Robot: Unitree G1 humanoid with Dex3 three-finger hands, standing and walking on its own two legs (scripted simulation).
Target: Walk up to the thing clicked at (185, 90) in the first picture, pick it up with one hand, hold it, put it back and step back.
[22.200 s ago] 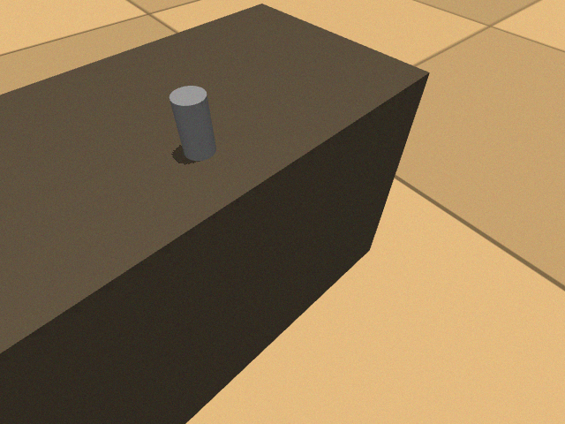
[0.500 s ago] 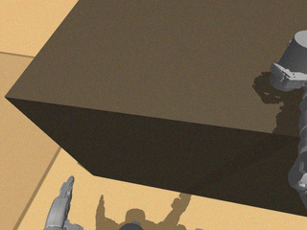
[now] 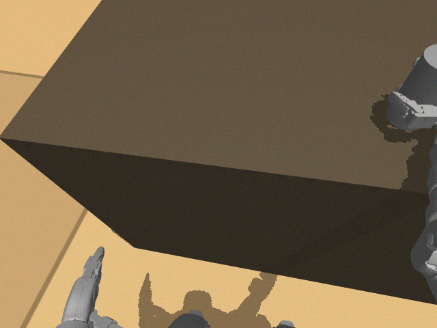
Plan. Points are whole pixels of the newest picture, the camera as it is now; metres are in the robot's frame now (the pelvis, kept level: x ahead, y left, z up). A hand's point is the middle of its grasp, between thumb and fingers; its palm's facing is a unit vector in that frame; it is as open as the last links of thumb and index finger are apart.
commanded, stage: loosen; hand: right
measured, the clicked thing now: (424, 90) +0.50 -0.26 +0.13
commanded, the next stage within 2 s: open in 0.12 s
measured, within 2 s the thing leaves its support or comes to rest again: neither
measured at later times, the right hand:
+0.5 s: hand (417, 98) +0.50 -0.25 +0.12, palm faces +0.25 +0.97 +0.01, open 11.2 cm
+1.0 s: hand out of the picture +0.50 -0.28 +0.19, palm faces +0.31 +0.95 +0.02, open 15.8 cm
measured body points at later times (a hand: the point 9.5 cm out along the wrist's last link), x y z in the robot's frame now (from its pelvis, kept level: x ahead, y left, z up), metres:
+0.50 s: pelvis -0.01 +0.00 -0.01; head +0.08 -0.03 +0.43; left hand +0.13 +0.26 -0.05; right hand +0.48 -0.30 +0.12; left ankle +0.00 +0.15 -0.70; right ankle +0.00 -0.12 -0.70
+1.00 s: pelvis +0.00 +0.00 +0.01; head +0.07 -0.02 +0.45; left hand +0.14 +0.27 -0.05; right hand +0.48 -0.33 +0.19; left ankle +0.00 +0.15 -0.70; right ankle +0.00 -0.12 -0.70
